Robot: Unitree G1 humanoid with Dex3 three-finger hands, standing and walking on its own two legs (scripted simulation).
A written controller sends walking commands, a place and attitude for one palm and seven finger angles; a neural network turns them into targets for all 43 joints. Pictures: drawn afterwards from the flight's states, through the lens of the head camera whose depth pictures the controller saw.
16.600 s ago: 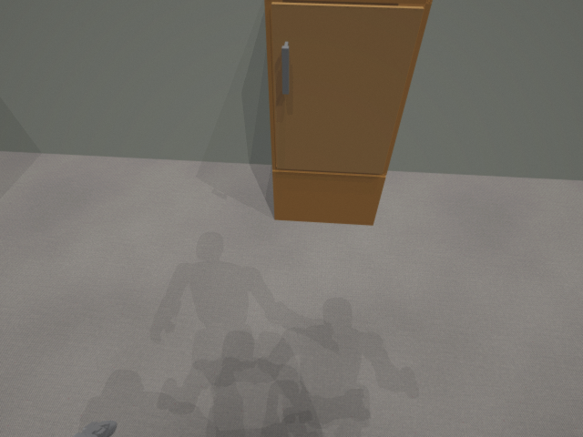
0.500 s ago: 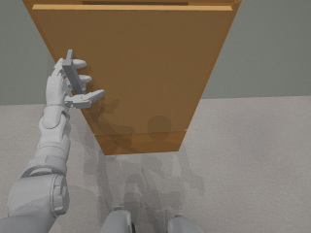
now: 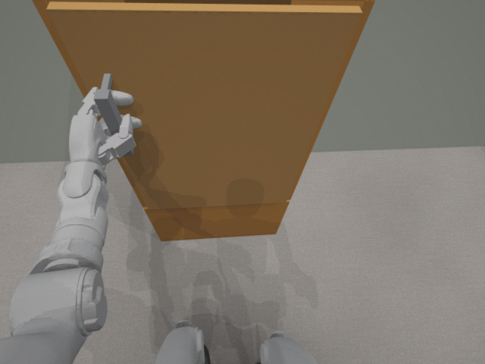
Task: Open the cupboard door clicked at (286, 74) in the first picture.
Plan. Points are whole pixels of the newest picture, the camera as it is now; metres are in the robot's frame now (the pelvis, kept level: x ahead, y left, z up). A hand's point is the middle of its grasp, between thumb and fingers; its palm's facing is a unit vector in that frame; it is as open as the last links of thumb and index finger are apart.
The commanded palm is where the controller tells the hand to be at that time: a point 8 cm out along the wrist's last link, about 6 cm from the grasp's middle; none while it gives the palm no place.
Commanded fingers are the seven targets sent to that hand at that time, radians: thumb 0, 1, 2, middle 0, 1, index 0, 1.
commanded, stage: pull the door open along its arc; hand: left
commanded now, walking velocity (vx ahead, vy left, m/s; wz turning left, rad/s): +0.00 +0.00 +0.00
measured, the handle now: (118, 117) +0.52 +0.20 +0.07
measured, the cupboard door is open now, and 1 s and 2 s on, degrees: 0 41 37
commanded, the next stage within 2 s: open thumb and fingers to let go in 0.94 s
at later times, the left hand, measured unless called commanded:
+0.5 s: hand (149, 203) +0.34 +0.13 +0.08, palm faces +0.29 -0.95 +0.11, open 5.8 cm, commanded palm +0.29 +0.16 +0.07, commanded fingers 0.00 0.90 0.90 -0.40 -1.35 -0.40 -1.35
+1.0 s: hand (212, 278) +0.24 +0.04 +0.08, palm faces +0.28 -0.96 -0.01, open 5.8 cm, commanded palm +0.18 +0.08 +0.07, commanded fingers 0.00 0.90 0.90 -0.40 -1.35 -0.40 -1.35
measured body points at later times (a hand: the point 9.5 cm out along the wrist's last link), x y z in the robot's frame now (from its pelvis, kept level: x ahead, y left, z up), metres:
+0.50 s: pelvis +0.01 +0.00 +0.01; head +0.07 +0.00 +0.46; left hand +0.32 +0.18 +0.07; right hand +0.17 -0.23 -0.09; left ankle +0.06 +0.10 -0.66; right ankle -0.01 -0.10 -0.66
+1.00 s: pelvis +0.02 -0.04 +0.02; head +0.03 -0.06 +0.46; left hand +0.22 +0.09 +0.08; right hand +0.22 -0.23 -0.06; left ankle +0.06 +0.10 -0.66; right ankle -0.01 -0.10 -0.66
